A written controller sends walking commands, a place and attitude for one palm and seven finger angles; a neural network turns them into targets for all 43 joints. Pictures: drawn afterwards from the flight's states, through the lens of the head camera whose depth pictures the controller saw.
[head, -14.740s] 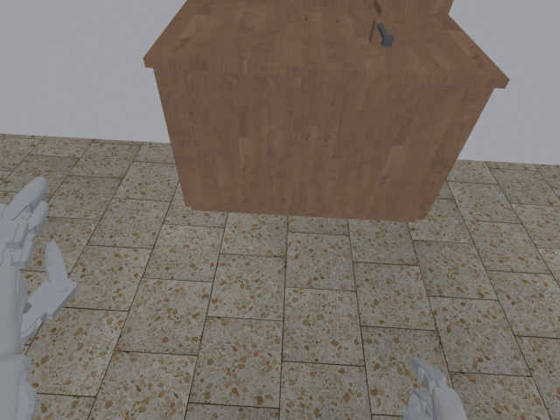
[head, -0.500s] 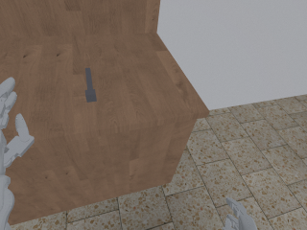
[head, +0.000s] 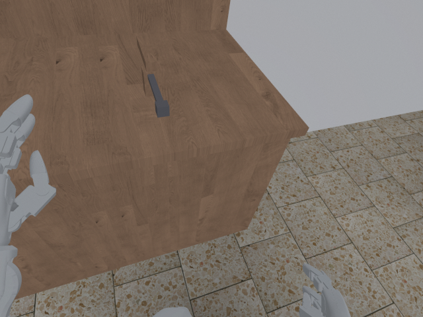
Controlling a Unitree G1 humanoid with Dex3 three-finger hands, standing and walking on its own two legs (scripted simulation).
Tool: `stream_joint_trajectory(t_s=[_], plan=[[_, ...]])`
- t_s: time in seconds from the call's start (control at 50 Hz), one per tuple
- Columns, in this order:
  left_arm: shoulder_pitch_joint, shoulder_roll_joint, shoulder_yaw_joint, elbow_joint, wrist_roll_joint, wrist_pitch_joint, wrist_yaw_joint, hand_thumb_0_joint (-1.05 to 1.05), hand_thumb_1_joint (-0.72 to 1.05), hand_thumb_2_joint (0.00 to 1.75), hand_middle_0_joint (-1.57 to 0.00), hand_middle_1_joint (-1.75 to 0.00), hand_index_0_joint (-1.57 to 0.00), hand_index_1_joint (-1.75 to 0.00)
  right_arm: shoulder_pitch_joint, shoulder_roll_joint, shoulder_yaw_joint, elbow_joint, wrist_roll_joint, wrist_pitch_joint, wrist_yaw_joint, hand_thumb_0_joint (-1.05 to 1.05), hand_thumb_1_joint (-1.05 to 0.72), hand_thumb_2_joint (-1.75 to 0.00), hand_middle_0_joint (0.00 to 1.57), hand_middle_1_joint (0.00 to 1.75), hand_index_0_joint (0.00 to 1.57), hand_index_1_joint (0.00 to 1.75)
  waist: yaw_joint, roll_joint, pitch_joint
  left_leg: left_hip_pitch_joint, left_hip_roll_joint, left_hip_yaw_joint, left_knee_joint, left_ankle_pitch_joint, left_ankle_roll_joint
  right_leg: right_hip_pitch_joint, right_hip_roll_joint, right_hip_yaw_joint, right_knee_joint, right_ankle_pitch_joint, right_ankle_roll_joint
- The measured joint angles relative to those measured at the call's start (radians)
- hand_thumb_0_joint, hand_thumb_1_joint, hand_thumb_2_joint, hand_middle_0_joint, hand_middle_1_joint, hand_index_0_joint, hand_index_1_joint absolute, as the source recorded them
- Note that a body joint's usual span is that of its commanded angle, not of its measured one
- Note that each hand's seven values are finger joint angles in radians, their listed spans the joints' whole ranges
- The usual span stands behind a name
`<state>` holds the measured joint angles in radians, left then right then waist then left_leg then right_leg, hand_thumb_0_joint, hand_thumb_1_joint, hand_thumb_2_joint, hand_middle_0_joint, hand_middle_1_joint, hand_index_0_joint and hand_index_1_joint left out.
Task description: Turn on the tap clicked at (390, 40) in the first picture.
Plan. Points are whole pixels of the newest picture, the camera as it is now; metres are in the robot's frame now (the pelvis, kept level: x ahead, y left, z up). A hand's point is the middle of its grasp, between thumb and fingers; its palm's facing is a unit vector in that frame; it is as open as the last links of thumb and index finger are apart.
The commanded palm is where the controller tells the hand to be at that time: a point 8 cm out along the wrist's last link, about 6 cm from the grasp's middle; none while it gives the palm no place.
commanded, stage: come to a stop and stand still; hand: left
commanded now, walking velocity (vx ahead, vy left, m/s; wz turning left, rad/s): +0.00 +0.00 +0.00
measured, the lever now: (162, 108) +0.52 +0.17 +0.09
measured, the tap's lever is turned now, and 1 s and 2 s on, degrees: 0 0 0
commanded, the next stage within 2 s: look again from close up in 0.58 s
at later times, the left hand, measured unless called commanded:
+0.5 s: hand out of the picture +0.18 +0.33 +0.19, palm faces +0.40 -0.79 -0.45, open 7.4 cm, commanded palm +0.13 +0.34 +0.18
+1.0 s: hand out of the picture +0.20 +0.32 +0.17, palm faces +0.38 -0.81 -0.44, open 7.4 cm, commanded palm +0.15 +0.35 +0.18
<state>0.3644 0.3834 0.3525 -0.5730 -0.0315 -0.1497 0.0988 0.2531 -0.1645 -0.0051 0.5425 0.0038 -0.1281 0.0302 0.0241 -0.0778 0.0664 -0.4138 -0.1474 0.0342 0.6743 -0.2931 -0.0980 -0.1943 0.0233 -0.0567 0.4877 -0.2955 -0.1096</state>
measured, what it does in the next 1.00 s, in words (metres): steps on the spot: left foot, then right foot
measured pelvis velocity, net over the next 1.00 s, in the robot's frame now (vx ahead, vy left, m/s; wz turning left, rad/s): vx -0.02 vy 0.07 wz -0.03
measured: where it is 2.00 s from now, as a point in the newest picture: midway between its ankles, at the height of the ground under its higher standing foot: outside the picture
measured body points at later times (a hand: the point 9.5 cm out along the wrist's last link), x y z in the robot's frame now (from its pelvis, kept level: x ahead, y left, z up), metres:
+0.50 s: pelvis -0.04 +0.07 +0.01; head -0.04 +0.07 +0.46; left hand +0.15 +0.37 +0.21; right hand +0.13 -0.13 -0.08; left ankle +0.02 +0.16 -0.73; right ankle -0.07 +0.00 -0.73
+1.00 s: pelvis -0.02 +0.07 +0.00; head +0.00 +0.06 +0.45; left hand +0.17 +0.36 +0.19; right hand +0.16 -0.15 -0.09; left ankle +0.00 +0.19 -0.73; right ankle -0.07 +0.00 -0.73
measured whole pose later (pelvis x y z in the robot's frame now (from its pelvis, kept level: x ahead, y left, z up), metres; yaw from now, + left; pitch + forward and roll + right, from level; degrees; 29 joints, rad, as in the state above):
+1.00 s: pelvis -0.02 +0.07 +0.00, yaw -1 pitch +0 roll +0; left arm 0.47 0.37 0.38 -0.45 -0.07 -0.16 0.12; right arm 0.18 -0.20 0.01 0.57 0.02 -0.07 -0.02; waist 0.01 0.04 0.04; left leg -0.27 0.01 0.03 0.52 -0.24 0.00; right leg -0.15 0.06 -0.07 0.47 -0.32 -0.06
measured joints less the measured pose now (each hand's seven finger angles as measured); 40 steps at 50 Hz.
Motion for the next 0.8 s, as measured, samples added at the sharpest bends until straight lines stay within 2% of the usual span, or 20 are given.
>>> stream_joint_trajectory(t_s=[0.02, 0.04, 0.06, 0.08, 0.12, 0.14, 0.16, 0.2, 0.24, 0.28, 0.36, 0.44, 0.48, 0.52, 0.56, 0.6, 0.66, 0.68, 0.74, 0.8], plan=[[0.034, 0.001, 0.015, -0.042, 0.000, -0.019, -0.009, 0.02, 0.90, 0.89, -0.21, -0.30, -0.21, -0.31, -0.019, -0.015, -0.004, 0.003, 0.003, 0.013, 0.002, 0.01, -0.90, -0.90, 0.21, 0.30, 0.20, 0.30, 0.005, 0.015, 0.010, -0.059, 0.015, -0.029, 0.207, -0.058, 0.028, -0.031, 0.003, 0.004, 0.035, 0.065, 0.016], [0.059, 0.007, 0.027, -0.070, -0.003, -0.031, -0.018, 0.02, 0.90, 0.89, -0.21, -0.30, -0.21, -0.31, -0.037, -0.023, -0.008, 0.020, -0.001, 0.026, 0.001, 0.01, -0.90, -0.90, 0.21, 0.30, 0.20, 0.30, 0.003, 0.030, 0.018, -0.088, 0.042, -0.057, 0.350, -0.093, 0.042, -0.054, 0.012, 0.005, 0.077, 0.063, 0.039], [0.069, 0.020, 0.038, -0.075, -0.004, -0.045, -0.023, 0.02, 0.90, 0.89, -0.21, -0.30, -0.21, -0.31, -0.047, -0.021, -0.010, 0.044, -0.007, 0.035, -0.003, 0.01, -0.90, -0.90, 0.21, 0.30, 0.20, 0.30, -0.001, 0.030, 0.016, -0.088, 0.073, -0.077, 0.392, -0.102, 0.052, -0.069, 0.011, 0.006, 0.103, 0.043, 0.062], [0.063, 0.034, 0.048, -0.068, -0.004, -0.051, -0.028, 0.02, 0.89, 0.89, -0.21, -0.30, -0.21, -0.31, -0.049, -0.013, -0.010, 0.063, -0.003, 0.045, -0.007, 0.01, -0.90, -0.90, 0.21, 0.30, 0.20, 0.30, -0.002, 0.016, 0.008, -0.064, 0.103, -0.087, 0.349, -0.093, 0.061, -0.083, 0.000, 0.009, 0.123, 0.021, 0.084], [0.030, 0.043, 0.061, -0.026, -0.005, -0.054, -0.027, 0.01, 0.89, 0.89, -0.21, -0.30, -0.22, -0.31, -0.041, -0.012, -0.002, 0.078, 0.002, 0.046, -0.022, 0.01, -0.90, -0.90, 0.20, 0.30, 0.20, 0.30, -0.002, -0.001, -0.004, 0.036, 0.153, -0.112, 0.131, -0.047, 0.079, -0.117, -0.023, 0.012, 0.177, -0.016, 0.109], [0.009, 0.037, 0.062, 0.003, -0.006, -0.050, -0.020, 0.01, 0.89, 0.89, -0.21, -0.30, -0.22, -0.31, -0.038, -0.019, -0.003, 0.081, 0.002, 0.038, -0.032, 0.01, -0.90, -0.90, 0.20, 0.30, 0.20, 0.30, -0.007, 0.003, -0.003, 0.077, 0.158, -0.110, 0.050, -0.058, 0.095, -0.133, -0.037, 0.011, 0.214, -0.034, 0.117], [-0.016, 0.029, 0.064, 0.041, -0.006, -0.041, -0.012, 0.01, 0.89, 0.89, -0.21, -0.30, -0.22, -0.31, -0.044, -0.014, -0.008, 0.091, 0.000, 0.031, -0.041, 0.01, -0.90, -0.90, 0.20, 0.30, 0.20, 0.30, -0.004, -0.009, 0.013, 0.082, 0.136, -0.094, 0.049, -0.063, 0.107, -0.145, -0.051, 0.033, 0.257, -0.079, 0.113], [-0.040, 0.003, 0.073, 0.101, -0.006, -0.020, -0.002, 0.01, 0.89, 0.89, -0.21, -0.30, -0.22, -0.31, -0.055, 0.005, -0.009, 0.102, -0.005, 0.014, -0.046, 0.01, -0.90, -0.90, 0.20, 0.30, 0.20, 0.30, 0.004, -0.012, 0.042, 0.101, 0.115, -0.066, 0.037, -0.040, 0.122, -0.175, -0.034, 0.076, 0.370, -0.173, 0.105], [-0.030, -0.016, 0.071, 0.117, -0.008, 0.002, 0.000, 0.02, 0.89, 0.89, -0.21, -0.30, -0.21, -0.31, -0.052, 0.030, -0.001, 0.101, -0.013, -0.002, -0.032, 0.01, -0.91, -0.90, 0.20, 0.30, 0.20, 0.30, -0.014, -0.001, 0.052, 0.127, 0.107, -0.068, -0.027, 0.013, 0.126, -0.198, -0.002, 0.080, 0.448, -0.171, 0.104], [-0.002, -0.027, 0.049, 0.081, -0.005, 0.008, -0.001, 0.02, 0.90, 0.90, -0.21, -0.30, -0.21, -0.31, -0.034, 0.048, 0.014, 0.090, -0.014, -0.015, -0.014, 0.01, -0.91, -0.90, 0.20, 0.30, 0.20, 0.30, -0.023, 0.012, 0.048, 0.149, 0.107, -0.077, -0.104, 0.063, 0.133, -0.203, 0.018, 0.057, 0.439, -0.124, 0.104], [0.083, -0.010, 0.009, -0.017, -0.002, -0.025, -0.007, 0.02, 0.90, 0.90, -0.21, -0.30, -0.21, -0.31, 0.002, 0.056, 0.039, 0.067, -0.023, -0.018, 0.000, 0.01, -0.90, -0.90, 0.21, 0.30, 0.20, 0.30, -0.004, 0.044, 0.008, 0.170, 0.125, -0.070, -0.215, 0.124, 0.136, -0.135, 0.032, -0.005, 0.246, -0.101, 0.091], [0.099, 0.045, 0.034, 0.026, -0.007, -0.024, -0.004, 0.02, 0.89, 0.89, -0.21, -0.30, -0.21, -0.31, 0.008, 0.048, 0.041, 0.057, -0.029, 0.018, -0.024, 0.01, -0.90, -0.90, 0.21, 0.30, 0.20, 0.30, 0.008, 0.079, -0.052, 0.160, 0.133, -0.059, -0.256, 0.136, 0.114, 0.012, 0.054, -0.040, 0.011, -0.125, 0.065], [0.077, 0.060, 0.054, 0.087, -0.012, -0.007, -0.001, 0.01, 0.89, 0.89, -0.21, -0.30, -0.21, -0.31, -0.006, 0.035, 0.036, 0.053, -0.029, 0.036, -0.034, 0.01, -0.90, -0.90, 0.21, 0.30, 0.20, 0.30, 0.013, 0.081, -0.076, 0.117, 0.125, -0.039, -0.215, 0.105, 0.101, 0.064, 0.052, -0.027, -0.085, -0.092, 0.034], [0.048, 0.042, 0.052, 0.142, -0.021, 0.015, 0.001, 0.01, 0.89, 0.89, -0.21, -0.30, -0.21, -0.31, -0.035, 0.009, 0.025, 0.057, -0.023, 0.055, -0.039, 0.01, -0.90, -0.90, 0.21, 0.30, 0.20, 0.30, 0.017, 0.104, -0.067, 0.066, 0.137, -0.028, -0.093, 0.029, 0.089, 0.051, 0.056, -0.031, -0.088, 0.045, 0.016], [0.022, 0.008, 0.028, 0.177, -0.027, 0.032, 0.004, 0.01, 0.90, 0.89, -0.21, -0.30, -0.21, -0.31, -0.047, -0.014, 0.017, 0.075, -0.010, 0.064, -0.044, 0.01, -0.90, -0.90, 0.21, 0.30, 0.20, 0.30, 0.016, 0.109, -0.062, 0.026, 0.145, -0.032, 0.052, -0.009, 0.089, 0.045, 0.057, -0.036, -0.053, 0.037, 0.018], [0.009, -0.037, -0.004, 0.191, -0.025, 0.037, 0.007, 0.01, 0.90, 0.90, -0.21, -0.30, -0.21, -0.31, -0.043, -0.031, 0.014, 0.090, -0.003, 0.063, -0.046, 0.01, -0.90, -0.90, 0.21, 0.30, 0.20, 0.30, 0.015, 0.090, -0.068, 0.021, 0.153, -0.030, 0.096, -0.024, 0.093, 0.045, 0.050, -0.037, -0.030, -0.003, 0.024], [0.025, -0.089, -0.049, 0.159, -0.022, 0.037, 0.019, 0.02, 0.90, 0.90, -0.21, -0.30, -0.21, -0.31, -0.034, -0.054, 0.011, 0.085, -0.004, 0.049, -0.055, 0.01, -0.90, -0.90, 0.21, 0.30, 0.20, 0.30, 0.003, 0.065, -0.058, 0.095, 0.173, -0.025, -0.037, 0.053, 0.103, 0.049, 0.042, -0.041, 0.013, -0.044, 0.031], [0.033, -0.093, -0.058, 0.137, -0.023, 0.035, 0.021, 0.02, 0.90, 0.90, -0.21, -0.30, -0.21, -0.31, -0.035, -0.059, 0.006, 0.082, -0.004, 0.042, -0.059, 0.01, -0.90, -0.90, 0.21, 0.30, 0.20, 0.30, -0.003, 0.056, -0.049, 0.127, 0.170, -0.024, -0.079, 0.029, 0.103, 0.044, 0.037, -0.041, 0.043, -0.063, 0.036], [0.043, -0.058, -0.045, 0.083, -0.021, 0.019, 0.029, 0.02, 0.89, 0.89, -0.21, -0.30, -0.21, -0.31, -0.053, -0.049, -0.004, 0.067, -0.002, 0.033, -0.065, 0.01, -0.90, -0.90, 0.20, 0.30, 0.20, 0.30, -0.007, 0.010, -0.013, 0.155, 0.143, 0.001, -0.104, 0.008, 0.108, 0.030, 0.006, -0.015, 0.101, -0.069, 0.062], [0.047, 0.005, 0.006, 0.042, -0.019, -0.002, 0.031, 0.02, 0.89, 0.89, -0.21, -0.30, -0.21, -0.31, -0.064, -0.040, -0.003, 0.038, -0.003, 0.021, -0.063, 0.01, -0.91, -0.90, 0.20, 0.30, 0.20, 0.30, -0.016, 0.020, 0.007, 0.157, 0.144, -0.003, -0.123, 0.028, 0.106, 0.043, 0.011, -0.011, 0.070, -0.078, 0.062]])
